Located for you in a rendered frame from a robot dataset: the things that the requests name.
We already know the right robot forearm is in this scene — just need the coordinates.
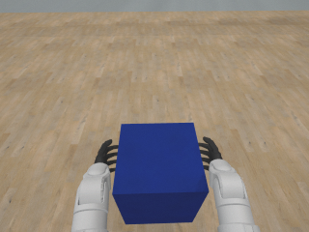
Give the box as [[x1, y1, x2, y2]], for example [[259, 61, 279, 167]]
[[209, 159, 261, 232]]

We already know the left robot hand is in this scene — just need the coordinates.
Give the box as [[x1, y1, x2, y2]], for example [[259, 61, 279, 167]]
[[94, 139, 119, 173]]

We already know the left robot forearm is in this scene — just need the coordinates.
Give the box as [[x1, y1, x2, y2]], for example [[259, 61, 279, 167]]
[[70, 162, 111, 232]]

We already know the right robot hand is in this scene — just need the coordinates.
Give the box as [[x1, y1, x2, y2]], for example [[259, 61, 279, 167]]
[[198, 136, 223, 171]]

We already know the carton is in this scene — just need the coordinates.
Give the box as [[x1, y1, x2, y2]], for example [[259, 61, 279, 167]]
[[112, 123, 210, 225]]

